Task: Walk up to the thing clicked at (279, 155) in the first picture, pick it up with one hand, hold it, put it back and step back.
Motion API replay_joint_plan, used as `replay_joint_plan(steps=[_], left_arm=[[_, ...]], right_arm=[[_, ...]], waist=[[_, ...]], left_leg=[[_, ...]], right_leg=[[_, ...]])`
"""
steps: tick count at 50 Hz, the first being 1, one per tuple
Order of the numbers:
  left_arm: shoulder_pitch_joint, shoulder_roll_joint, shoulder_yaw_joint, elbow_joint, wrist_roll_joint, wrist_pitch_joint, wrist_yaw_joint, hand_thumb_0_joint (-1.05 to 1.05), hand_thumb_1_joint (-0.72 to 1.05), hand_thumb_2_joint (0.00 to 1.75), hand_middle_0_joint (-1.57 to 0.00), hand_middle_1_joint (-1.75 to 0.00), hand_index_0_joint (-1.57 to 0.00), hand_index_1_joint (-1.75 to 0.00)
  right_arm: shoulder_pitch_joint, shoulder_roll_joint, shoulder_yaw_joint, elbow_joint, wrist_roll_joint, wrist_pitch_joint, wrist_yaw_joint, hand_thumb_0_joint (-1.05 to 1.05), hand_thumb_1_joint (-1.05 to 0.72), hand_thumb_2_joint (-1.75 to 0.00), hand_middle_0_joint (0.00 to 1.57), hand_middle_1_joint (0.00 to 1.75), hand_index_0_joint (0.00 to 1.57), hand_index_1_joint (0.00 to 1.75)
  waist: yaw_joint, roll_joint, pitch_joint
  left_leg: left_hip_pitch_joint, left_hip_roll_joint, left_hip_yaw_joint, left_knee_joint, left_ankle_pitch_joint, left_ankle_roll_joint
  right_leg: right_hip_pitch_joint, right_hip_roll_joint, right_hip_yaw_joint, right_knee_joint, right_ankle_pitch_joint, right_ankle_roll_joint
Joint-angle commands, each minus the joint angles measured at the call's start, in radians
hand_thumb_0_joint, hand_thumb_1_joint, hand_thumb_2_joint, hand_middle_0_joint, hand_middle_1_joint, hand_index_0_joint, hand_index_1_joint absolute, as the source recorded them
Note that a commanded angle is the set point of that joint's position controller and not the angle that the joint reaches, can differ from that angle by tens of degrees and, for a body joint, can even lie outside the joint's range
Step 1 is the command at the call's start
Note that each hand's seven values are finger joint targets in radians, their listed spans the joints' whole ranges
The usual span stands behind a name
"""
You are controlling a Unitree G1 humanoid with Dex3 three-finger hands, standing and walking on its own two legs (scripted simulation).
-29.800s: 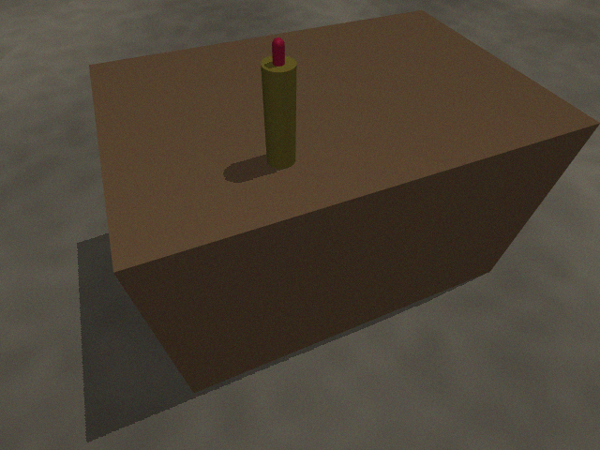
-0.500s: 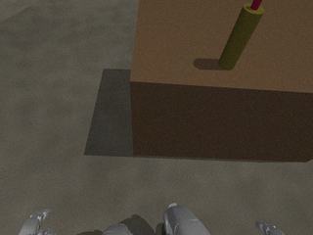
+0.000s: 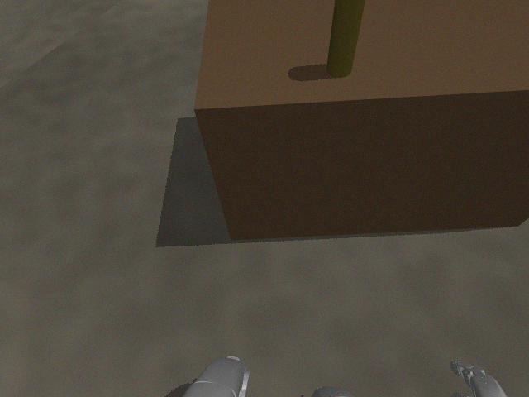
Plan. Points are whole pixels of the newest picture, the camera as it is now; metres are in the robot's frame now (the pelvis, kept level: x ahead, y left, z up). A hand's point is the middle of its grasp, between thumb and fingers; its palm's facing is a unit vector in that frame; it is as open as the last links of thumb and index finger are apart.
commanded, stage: step back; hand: right
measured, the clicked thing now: (347, 18) +0.86 -0.18 +0.07
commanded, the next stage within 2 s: stand in 1.70 s
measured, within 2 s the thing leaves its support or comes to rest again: neither
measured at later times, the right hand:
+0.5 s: hand out of the picture -0.02 -0.28 -0.13, palm faces -0.09 +0.90 -0.43, open 7.4 cm
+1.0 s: hand out of the picture -0.16 -0.28 -0.16, palm faces -0.12 +0.94 -0.33, open 7.4 cm
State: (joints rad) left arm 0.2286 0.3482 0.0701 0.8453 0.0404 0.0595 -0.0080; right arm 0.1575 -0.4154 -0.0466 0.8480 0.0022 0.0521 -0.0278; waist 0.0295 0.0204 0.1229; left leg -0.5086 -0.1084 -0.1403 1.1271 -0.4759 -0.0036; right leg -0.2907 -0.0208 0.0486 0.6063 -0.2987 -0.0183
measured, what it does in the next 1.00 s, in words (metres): walks backwards: left foot, then right foot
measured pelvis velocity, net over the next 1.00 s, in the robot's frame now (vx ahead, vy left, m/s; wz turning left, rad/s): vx -0.24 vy -0.03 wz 0.08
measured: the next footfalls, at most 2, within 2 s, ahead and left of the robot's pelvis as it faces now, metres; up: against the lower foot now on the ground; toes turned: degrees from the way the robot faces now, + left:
left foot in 0.18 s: -0.05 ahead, +0.11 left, +0.00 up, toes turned +3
right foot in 0.56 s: -0.14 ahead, -0.15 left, +0.00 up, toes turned +4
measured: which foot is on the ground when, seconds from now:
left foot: up 0.00-0.16, down 0.18-0.58, up 0.60-0.86, down 0.88-1.00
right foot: down 0.00-0.22, up 0.24-0.54, down 0.56-1.00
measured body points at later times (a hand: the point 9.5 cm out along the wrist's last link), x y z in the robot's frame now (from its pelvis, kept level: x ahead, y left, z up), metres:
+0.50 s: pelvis -0.17 -0.02 -0.01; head -0.11 +0.00 +0.44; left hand -0.10 +0.30 -0.14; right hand -0.02 -0.33 -0.10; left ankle -0.09 +0.11 -0.73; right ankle -0.22 -0.16 -0.70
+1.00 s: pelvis -0.24 -0.03 +0.00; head -0.22 -0.03 +0.44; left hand -0.21 +0.30 -0.12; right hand -0.15 -0.32 -0.13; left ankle -0.23 +0.10 -0.73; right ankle -0.24 -0.16 -0.71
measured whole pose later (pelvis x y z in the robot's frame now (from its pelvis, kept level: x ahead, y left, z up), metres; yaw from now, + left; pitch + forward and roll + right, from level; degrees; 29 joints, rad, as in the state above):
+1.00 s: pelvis -0.24 -0.03 +0.00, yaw +5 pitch -3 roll +1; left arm 0.23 0.40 0.06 0.96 0.02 0.01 0.00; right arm 0.23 -0.35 -0.05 0.98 -0.04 0.00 0.03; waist 0.02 -0.02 0.08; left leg -0.24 -0.03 -0.02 0.57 -0.28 0.02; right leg -0.31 -0.04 0.00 0.82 -0.52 -0.02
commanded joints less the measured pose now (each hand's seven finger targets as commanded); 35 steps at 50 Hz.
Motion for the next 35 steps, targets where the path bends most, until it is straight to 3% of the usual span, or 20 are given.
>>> replay_joint_plan(steps=[1,3,5,7,9,10,11,12,13,16,20,24,27,28,29,30,31,33,34,35], left_arm=[[-0.029,0.243,0.071,-0.122,0.007,-0.034,0.038,0.0,0.9,0.9,-0.2,-0.3,-0.2,-0.3],[-0.005,0.246,0.075,-0.127,0.004,-0.029,0.045,0.0,0.9,0.9,-0.2,-0.3,-0.2,-0.3],[-0.029,0.263,0.078,-0.147,-0.002,-0.024,0.052,0.0,0.9,0.9,-0.2,-0.3,-0.2,-0.3],[-0.073,0.265,0.072,-0.159,-0.012,-0.016,0.048,0.0,0.9,0.9,-0.2,-0.3,-0.2,-0.3],[-0.11,0.254,0.057,-0.17,-0.02,-0.004,0.039,0.0,0.9,0.9,-0.2,-0.3,-0.2,-0.3],[-0.098,0.222,0.045,-0.176,-0.022,-0.001,0.035,0.0,0.9,0.9,-0.2,-0.3,-0.2,-0.3],[-0.106,0.183,0.04,-0.177,-0.031,-0.002,0.032,0.0,0.9,0.9,-0.2,-0.3,-0.2,-0.3],[-0.156,0.236,0.061,-0.173,-0.028,0.0,0.046,0.0,0.9,0.9,-0.2,-0.3,-0.2,-0.3],[-0.153,0.265,0.067,-0.156,-0.021,0.003,0.046,0.0,0.9,0.9,-0.2,-0.3,-0.2,-0.3],[-0.054,0.234,0.066,-0.095,-0.036,0.008,0.033,0.0,0.9,0.9,-0.2,-0.3,-0.2,-0.3],[-0.04,0.208,0.053,-0.078,-0.024,-0.016,0.027,0.0,0.9,0.9,-0.2,-0.3,-0.2,-0.3],[-0.029,0.21,0.041,-0.043,-0.023,-0.057,0.026,0.0,0.9,0.9,-0.2,-0.3,-0.2,-0.3],[0.103,0.207,0.046,0.062,-0.011,-0.077,0.03,0.0,0.9,0.9,-0.2,-0.3,-0.2,-0.3],[0.092,0.257,0.062,0.079,0.004,-0.081,0.032,0.0,0.9,0.9,-0.2,-0.3,-0.2,-0.3],[0.089,0.34,0.084,0.057,0.022,-0.083,0.035,0.0,0.9,0.9,-0.2,-0.3,-0.2,-0.3],[-0.013,0.447,0.098,0.006,0.023,-0.077,0.037,0.0,0.9,0.9,-0.2,-0.3,-0.2,-0.3],[-0.088,0.419,0.094,-0.011,0.015,-0.078,0.038,0.0,0.9,0.9,-0.2,-0.3,-0.2,-0.3],[-0.158,0.297,0.058,-0.02,0.004,-0.095,0.036,0.0,0.9,0.9,-0.2,-0.3,-0.2,-0.3],[-0.14,0.266,0.056,0.0,-0.001,-0.095,0.037,0.0,0.9,0.9,-0.2,-0.3,-0.2,-0.3],[-0.087,0.269,0.06,0.016,0.0,-0.099,0.035,0.0,0.9,0.9,-0.2,-0.3,-0.2,-0.3]], right_arm=[[0.003,-0.14,-0.035,-0.075,-0.013,-0.04,-0.021,0.0,-0.9,-0.9,0.2,0.3,0.2,0.3],[-0.002,-0.131,-0.034,-0.081,-0.02,-0.046,-0.02,0.0,-0.9,-0.9,0.2,0.3,0.2,0.3],[0.036,-0.137,-0.04,-0.079,-0.025,-0.049,-0.016,0.0,-0.9,-0.9,0.2,0.3,0.2,0.3],[0.105,-0.142,-0.048,-0.045,-0.025,-0.051,-0.01,0.0,-0.9,-0.9,0.2,0.3,0.2,0.3],[0.153,-0.152,-0.061,-0.017,-0.03,-0.05,-0.007,0.0,-0.9,-0.9,0.2,0.3,0.2,0.3],[0.136,-0.208,-0.079,-0.029,-0.045,-0.048,-0.008,0.0,-0.9,-0.9,0.2,0.3,0.2,0.3],[0.083,-0.289,-0.092,-0.045,-0.047,-0.044,-0.005,0.0,-0.9,-0.9,0.2,0.3,0.2,0.3],[0.05,-0.365,-0.097,-0.07,-0.046,-0.041,0.002,0.0,-0.9,-0.9,0.2,0.3,0.2,0.3],[0.001,-0.335,-0.097,-0.076,-0.046,-0.049,-0.006,0.0,-0.9,-0.9,0.2,0.3,0.2,0.3],[-0.098,-0.212,-0.06,-0.096,-0.055,-0.045,-0.009,0.0,-0.9,-0.9,0.2,0.3,0.2,0.3],[-0.037,-0.187,-0.06,-0.079,-0.045,-0.033,0.003,0.0,-0.9,-0.9,0.2,0.3,0.2,0.3],[0.0,-0.208,-0.069,-0.06,-0.045,-0.019,0.015,0.0,-0.9,-0.9,0.2,0.3,0.2,0.3],[-0.054,-0.228,-0.069,-0.057,-0.031,0.006,0.025,0.0,-0.9,-0.9,0.2,0.3,0.2,0.3],[-0.051,-0.175,-0.053,-0.067,-0.03,0.005,0.027,0.0,-0.9,-0.9,0.2,0.3,0.2,0.3],[-0.074,-0.118,-0.034,-0.095,-0.024,-0.003,0.026,0.0,-0.9,-0.9,0.2,0.3,0.2,0.3],[-0.138,-0.157,-0.055,-0.102,-0.03,-0.002,0.011,0.0,-0.9,-0.9,0.2,0.3,0.2,0.3],[-0.126,-0.215,-0.077,-0.075,-0.028,-0.003,0.012,0.0,-0.9,-0.9,0.2,0.3,0.2,0.3],[-0.051,-0.185,-0.062,-0.015,-0.017,-0.01,0.021,0.0,-0.9,-0.9,0.2,0.3,0.2,0.3],[-0.01,-0.149,-0.049,0.003,-0.017,-0.017,0.022,0.0,-0.9,-0.9,0.2,0.3,0.2,0.3],[-0.01,-0.137,-0.045,0.003,-0.02,-0.023,0.022,0.0,-0.9,-0.9,0.2,0.3,0.2,0.3]], waist=[[0.024,-0.199,-0.128],[0.045,-0.221,-0.159],[0.027,-0.246,-0.202],[-0.003,-0.221,-0.236],[-0.032,-0.144,-0.243],[-0.022,-0.036,-0.233],[-0.009,0.163,-0.209],[-0.062,0.225,-0.181],[-0.045,0.183,-0.135],[0.031,0.069,-0.083],[-0.021,0.142,-0.117],[-0.07,0.208,-0.23],[-0.002,0.158,-0.236],[-0.005,0.051,-0.194],[0.021,-0.187,-0.133],[0.068,-0.254,-0.056],[0.03,-0.2,0.04],[-0.041,-0.079,0.055],[-0.054,-0.102,0.018],[-0.028,-0.131,-0.02]], left_leg=[[-0.061,0.001,0.03,-0.079,-0.025,-0.02],[-0.055,0.034,0.053,-0.177,-0.071,-0.029],[0.027,0.09,0.067,-0.336,-0.065,-0.01],[0.145,0.086,0.112,-0.522,0.049,0.006],[0.292,0.081,0.133,-0.724,0.303,0.028],[0.373,0.209,-0.058,-0.743,0.395,0.079],[0.403,0.393,-0.285,-0.774,0.53,0.18],[0.2,0.525,-0.414,-0.797,0.543,0.319],[0.117,0.547,-0.428,-0.81,0.495,0.343],[0.156,0.343,-0.093,-0.759,0.538,0.219],[0.351,0.32,-0.067,-0.724,0.457,0.229],[0.475,0.314,-0.039,-0.675,0.298,0.222],[0.317,0.272,0.024,-0.569,0.191,0.162],[0.121,0.21,0.056,-0.469,0.101,0.113],[-0.117,0.068,0.076,-0.324,-0.053,0.039],[-0.017,0.079,-0.04,-0.187,-0.113,-0.007],[0.055,0.123,-0.081,-0.09,-0.073,-0.01],[0.034,0.056,-0.061,-0.089,0.066,-0.003],[0.021,0.038,-0.035,-0.114,0.093,-0.003],[0.036,0.041,-0.018,-0.133,0.093,-0.006]], right_leg=[[0.205,-0.163,0.123,-0.105,0.505,-0.162],[0.292,-0.22,0.169,-0.088,0.562,-0.201],[0.293,-0.27,0.212,-0.064,0.578,-0.206],[0.262,-0.242,0.174,-0.007,0.546,-0.173],[0.139,-0.189,0.125,0.065,0.395,-0.111],[-0.034,-0.125,0.099,0.145,0.221,-0.061],[-0.196,0.049,-0.016,0.302,-0.113,-0.016],[-0.128,0.081,0.057,0.506,-0.388,0.005],[-0.096,0.057,0.13,0.616,-0.357,0.002],[-0.161,0.124,0.155,0.698,-0.21,-0.001],[-0.174,0.085,0.067,0.451,-0.211,0.05],[-0.062,0.042,-0.035,0.049,-0.214,0.049],[0.154,0.061,-0.092,-0.293,-0.009,0.004],[0.23,-0.008,0.065,-0.26,-0.04,-0.029],[0.22,-0.204,0.391,-0.325,-0.238,-0.094],[-0.115,-0.413,0.583,-0.409,-0.407,-0.249],[-0.264,-0.428,0.583,-0.43,-0.465,-0.262],[-0.125,-0.232,0.246,-0.315,-0.129,-0.156],[-0.044,-0.171,0.147,-0.264,0.05,-0.112],[-0.005,-0.154,0.136,-0.256,0.062,-0.107]])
